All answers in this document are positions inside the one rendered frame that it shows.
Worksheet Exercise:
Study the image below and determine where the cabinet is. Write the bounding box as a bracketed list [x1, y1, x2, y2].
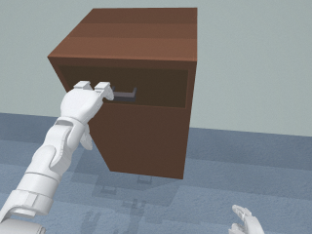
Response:
[47, 7, 198, 179]

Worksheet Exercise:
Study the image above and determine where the right robot hand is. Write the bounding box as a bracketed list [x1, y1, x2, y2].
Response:
[228, 205, 264, 234]

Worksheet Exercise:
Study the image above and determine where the handle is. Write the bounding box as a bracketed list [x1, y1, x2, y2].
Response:
[108, 86, 137, 102]

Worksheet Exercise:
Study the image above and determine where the drawer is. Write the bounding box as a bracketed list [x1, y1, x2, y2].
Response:
[58, 64, 188, 108]

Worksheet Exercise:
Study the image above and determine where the left robot hand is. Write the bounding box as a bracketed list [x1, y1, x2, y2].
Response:
[60, 81, 114, 150]

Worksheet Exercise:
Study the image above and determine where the robot left forearm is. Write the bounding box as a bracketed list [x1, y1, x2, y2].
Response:
[0, 116, 86, 223]

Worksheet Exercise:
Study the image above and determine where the left robot upper arm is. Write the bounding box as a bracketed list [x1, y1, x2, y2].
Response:
[0, 217, 46, 234]

